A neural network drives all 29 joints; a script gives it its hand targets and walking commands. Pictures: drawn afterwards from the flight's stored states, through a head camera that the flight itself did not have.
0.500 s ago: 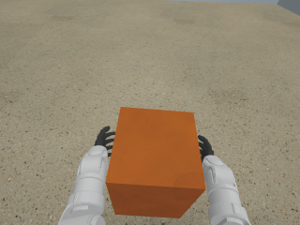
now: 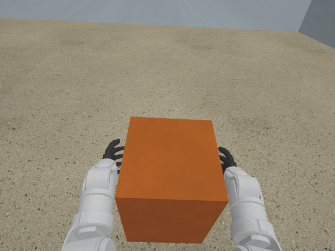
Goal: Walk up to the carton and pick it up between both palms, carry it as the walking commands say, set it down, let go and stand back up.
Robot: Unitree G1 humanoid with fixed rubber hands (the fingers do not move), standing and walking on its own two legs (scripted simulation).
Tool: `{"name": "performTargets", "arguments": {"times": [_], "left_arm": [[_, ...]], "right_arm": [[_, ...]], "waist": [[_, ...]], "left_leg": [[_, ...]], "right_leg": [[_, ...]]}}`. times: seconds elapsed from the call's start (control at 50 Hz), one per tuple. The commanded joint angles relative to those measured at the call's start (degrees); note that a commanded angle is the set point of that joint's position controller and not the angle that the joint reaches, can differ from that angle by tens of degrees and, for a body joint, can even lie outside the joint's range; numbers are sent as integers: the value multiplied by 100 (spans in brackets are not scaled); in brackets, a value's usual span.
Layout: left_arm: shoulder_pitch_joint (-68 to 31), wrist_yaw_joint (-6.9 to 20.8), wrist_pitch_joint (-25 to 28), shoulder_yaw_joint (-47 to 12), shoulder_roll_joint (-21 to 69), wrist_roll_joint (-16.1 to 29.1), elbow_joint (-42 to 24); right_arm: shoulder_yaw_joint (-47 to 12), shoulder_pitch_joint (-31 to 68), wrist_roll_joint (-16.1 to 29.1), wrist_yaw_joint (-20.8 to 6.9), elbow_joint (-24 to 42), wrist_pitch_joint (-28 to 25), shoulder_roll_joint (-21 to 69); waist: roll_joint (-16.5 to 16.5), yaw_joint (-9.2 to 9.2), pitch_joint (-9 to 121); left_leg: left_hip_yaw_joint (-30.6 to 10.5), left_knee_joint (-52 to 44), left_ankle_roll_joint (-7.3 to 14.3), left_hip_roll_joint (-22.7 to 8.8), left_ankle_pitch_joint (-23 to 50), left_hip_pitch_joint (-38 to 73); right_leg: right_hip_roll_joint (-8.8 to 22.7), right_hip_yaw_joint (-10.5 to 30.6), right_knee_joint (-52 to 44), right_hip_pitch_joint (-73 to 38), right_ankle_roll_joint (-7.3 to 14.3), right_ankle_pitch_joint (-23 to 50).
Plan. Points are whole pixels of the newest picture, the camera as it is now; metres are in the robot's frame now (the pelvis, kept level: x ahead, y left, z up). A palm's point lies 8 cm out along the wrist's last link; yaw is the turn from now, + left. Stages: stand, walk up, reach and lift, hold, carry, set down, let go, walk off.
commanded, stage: reach and lift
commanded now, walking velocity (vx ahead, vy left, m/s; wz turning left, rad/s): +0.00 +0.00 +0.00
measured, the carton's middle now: (167, 183) +0.31 +0.01 +0.00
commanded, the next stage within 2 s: hold in 1.14 s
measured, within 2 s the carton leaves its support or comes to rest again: neither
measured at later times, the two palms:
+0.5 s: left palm (112, 157) +0.33 +0.15 +0.07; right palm (230, 167) +0.32 -0.15 +0.07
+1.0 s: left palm (110, 168) +0.30 +0.16 +0.06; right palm (231, 177) +0.29 -0.15 +0.06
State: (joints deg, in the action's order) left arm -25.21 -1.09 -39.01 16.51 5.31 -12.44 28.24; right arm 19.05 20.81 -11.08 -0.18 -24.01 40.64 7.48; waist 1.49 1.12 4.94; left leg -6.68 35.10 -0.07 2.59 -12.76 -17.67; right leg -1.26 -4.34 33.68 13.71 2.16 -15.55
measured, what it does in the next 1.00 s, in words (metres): stands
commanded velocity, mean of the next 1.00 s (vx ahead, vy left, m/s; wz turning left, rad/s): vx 0.00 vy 0.00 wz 0.00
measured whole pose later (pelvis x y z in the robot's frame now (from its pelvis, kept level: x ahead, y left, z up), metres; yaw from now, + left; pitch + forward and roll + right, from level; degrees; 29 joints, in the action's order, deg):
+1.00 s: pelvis +0.00 +0.00 +0.01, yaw +0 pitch -5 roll -1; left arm -20.9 -0.3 -41.3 15.7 7.3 -12.6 21.0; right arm 16.6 16.4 -11.1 -1.2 -16.6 43.4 7.5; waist 1.0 1.1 2.2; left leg -6.5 29.6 -0.1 2.6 -10.3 -13.7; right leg -1.1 -3.9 28.5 9.9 2.2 -13.2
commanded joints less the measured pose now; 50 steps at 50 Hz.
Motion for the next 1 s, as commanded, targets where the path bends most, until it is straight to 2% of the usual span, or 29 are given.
{"name": "performTargets", "arguments": {"times": [0.0,0.04,0.08,0.12,0.14,0.18,0.2,0.28,0.3,0.38,0.4,0.42,0.46,0.48,0.5,0.56,0.62,0.64,0.68,0.72,0.78,0.8,0.82,0.84,0.86,0.88,0.9,0.92,0.98], "left_arm": [[-4134,1614,-63,-3357,6559,1559,-485],[-3752,1600,-108,-3344,6479,1551,-514],[-3636,1641,-150,-3118,6501,1475,-161],[-3523,1635,-122,-3280,6468,1485,-317],[-3883,1604,-4,-3549,6536,1650,-1026],[-3668,1611,-93,-3544,6537,1665,-923],[-3550,1592,-71,-3485,6443,1685,-848],[-3081,1525,-151,-3444,6256,1509,-1057],[-3260,1524,-126,-3705,6493,1632,-1320],[-2454,1496,-258,-3426,5979,1469,-1025],[-2367,1536,-252,-3310,5983,1320,-970],[-2798,1491,-186,-3514,5975,1538,-1465],[-2257,1492,-231,-3464,6074,1470,-1270],[-2326,1471,-247,-3476,5947,1501,-1325],[-2172,1518,-274,-3345,5898,1358,-1160],[-2089,1489,-297,-3343,5948,1400,-1083],[-2724,1466,-133,-3777,6040,1599,-1772],[-2396,1478,-160,-3697,6029,1529,-1556],[-2340,1404,-175,-3626,5952,1511,-1533],[-2427,1402,-211,-3547,5800,1376,-1423],[-2994,1447,-153,-3542,5805,1454,-1261],[-2805,1453,-136,-3584,5818,1433,-1278],[-2736,1486,-183,-3799,5981,1506,-1431],[-3009,1481,-128,-3822,5991,1596,-1541],[-2774,1483,-157,-3648,5940,1422,-1216],[-2676,1477,-125,-3652,5921,1478,-1270],[-2585,1498,-123,-3710,5762,1385,-1390],[-2560,1456,-119,-3598,5768,1399,-1448],[-2809,1481,-135,-3550,5873,1343,-1282]], "right_arm": [[-3199,5256,1257,-1332,676,-172,5323],[-3330,5055,1299,-1300,856,-167,5297],[-3345,5341,1294,-1283,946,-123,5289],[-3311,4772,1269,-1246,799,-87,5430],[-3445,4858,1364,-1309,1082,-143,5532],[-3575,4885,1445,-1259,1258,-164,5477],[-3726,4854,1495,-1263,1185,-128,5633],[-3701,4072,1396,-1242,1124,-21,5620],[-3796,4235,1486,-1230,1446,-87,5593],[-3707,3545,1343,-1181,1190,53,5364],[-3728,3662,1388,-1196,1271,40,5518],[-3803,3647,1439,-1217,1208,45,5655],[-3913,3420,1445,-1161,1479,50,5491],[-3834,3243,1407,-1202,1263,61,5552],[-3902,3625,1437,-1167,1634,22,5451],[-3845,3330,1321,-1188,1271,108,5460],[-4181,3488,1539,-1201,1706,-25,5553],[-4279,3556,1557,-1162,1890,-66,5563],[-4097,3590,1535,-1173,1751,-48,5389],[-4157,3730,1555,-1181,1587,-18,5444],[-3965,3891,1407,-1218,1345,-36,5395],[-4057,3990,1451,-1214,1431,-59,5428],[-3970,3684,1445,-1204,1434,-34,5464],[-4044,4040,1535,-1254,1465,-121,5508],[-4073,4031,1523,-1215,1556,-123,5413],[-3987,3669,1437,-1197,1340,-61,5472],[-4094,3681,1478,-1216,1532,-98,5504],[-4032,3693,1485,-1246,1360,-50,5556],[-3884,3769,1431,-1291,1223,-58,5417]], "waist": [[-501,-605,1114],[-469,-533,1379],[-184,-459,1264],[-412,-486,1372],[-194,-540,1655],[-369,-473,1802],[21,-357,1784],[-162,-300,1711],[-547,-404,2084],[-21,-316,1611],[-420,-87,1664],[113,-240,1800],[-363,-195,1565],[-115,-165,1576],[-241,-125,1569],[200,-197,1175],[-408,-293,1605],[-196,-157,1668],[-123,-285,1566],[-194,-75,1168],[-75,-259,1225],[47,-267,1284],[-373,-290,1141],[-66,-239,1393],[-330,-248,1242],[-30,-292,1130],[-280,-203,1314],[-35,-177,1160],[-439,-185,1104]], "left_leg": [[177,-907,11,123,-506,1177],[153,-873,-23,103,121,1304],[169,-916,39,164,-170,1013],[134,-930,15,141,235,1164],[109,-874,-14,109,482,1516],[137,-809,-37,166,543,1370],[160,-800,35,163,536,1373],[162,-928,15,108,1131,1762],[189,-807,-43,209,1341,1821],[138,-948,-16,155,1277,1692],[216,-980,-12,239,1426,1688],[156,-912,17,166,1432,1883],[190,-991,-26,266,1405,1771],[150,-1043,2,200,1475,1865],[160,-1020,6,260,1154,1638],[167,-1111,94,165,1042,1802],[133,-999,42,222,1164,1757],[166,-923,74,266,1357,1763],[126,-961,58,162,1109,1800],[204,-995,115,186,476,1532],[151,-973,151,160,-56,1478],[198,-953,174,147,23,1604],[212,-1011,122,178,147,1569],[110,-972,98,134,133,1636],[234,-983,128,210,-6,1432],[162,-995,143,152,172,1694],[238,-950,147,223,287,1504],[168,-1033,153,142,102,1547],[180,-1015,115,155,-39,1485]], "right_leg": [[4,1006,-1084,-473,1,-174],[10,1017,-1079,-749,-59,473],[-42,978,-1075,-808,-86,157],[-42,1020,-1089,-880,-87,759],[-115,1002,-1039,-756,-97,873],[-38,1050,-1038,-1053,-140,1057],[-39,1032,-1010,-1039,-173,1083],[-68,1016,-1021,-894,-154,1760],[-48,1032,-938,-996,-143,2027],[-48,1055,-1155,-1170,-211,2125],[-40,1082,-1137,-1199,-218,2184],[-46,1110,-1107,-1044,-257,2227],[-20,1071,-1145,-1224,-214,2281],[-47,1093,-1167,-1132,-213,2385],[38,1119,-1178,-1335,-240,2060],[-83,1006,-1259,-907,-213,1651],[-22,1086,-1123,-1150,-159,1834],[-27,1098,-1111,-1094,-201,2092],[-51,1006,-1119,-897,-167,1680],[-31,1026,-1167,-743,-144,797],[-18,1054,-1145,-535,-87,182],[-12,983,-1113,-403,-118,201],[-38,993,-1192,-407,-63,315],[-54,1037,-1172,-440,-59,222],[-18,1015,-1181,-640,-75,263],[-36,1044,-1229,-342,-74,308],[15,1044,-1156,-684,-99,576],[-12,1042,-1187,-608,-105,313],[-10,1045,-1166,-419,-51,128]]}}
